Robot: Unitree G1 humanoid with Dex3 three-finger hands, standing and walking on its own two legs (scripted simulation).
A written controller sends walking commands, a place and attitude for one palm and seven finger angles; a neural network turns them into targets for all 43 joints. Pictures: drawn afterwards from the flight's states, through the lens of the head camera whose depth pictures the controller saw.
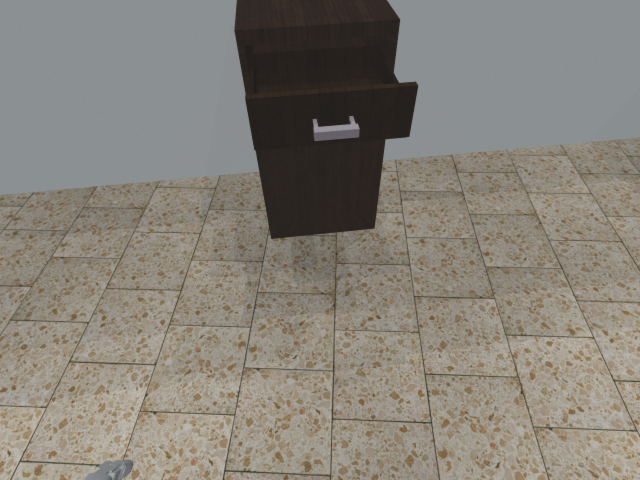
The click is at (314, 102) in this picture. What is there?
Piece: drawer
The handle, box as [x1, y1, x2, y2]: [313, 116, 359, 140]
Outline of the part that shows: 359,128 358,125 354,122 352,116 349,116 349,124 318,127 316,119 313,119 313,132 315,140 357,137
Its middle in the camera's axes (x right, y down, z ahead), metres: +0.03 -0.27 +0.92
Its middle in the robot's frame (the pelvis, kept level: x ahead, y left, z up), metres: +0.87 +0.01 -0.04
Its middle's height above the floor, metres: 0.73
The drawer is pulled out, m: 0.29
